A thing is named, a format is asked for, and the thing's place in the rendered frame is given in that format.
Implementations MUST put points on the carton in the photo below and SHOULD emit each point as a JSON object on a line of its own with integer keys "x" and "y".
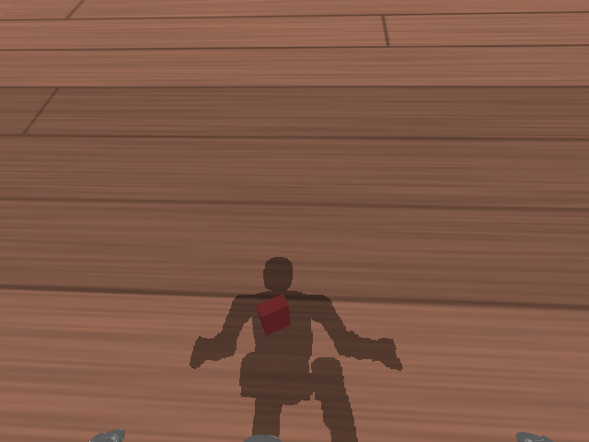
{"x": 274, "y": 314}

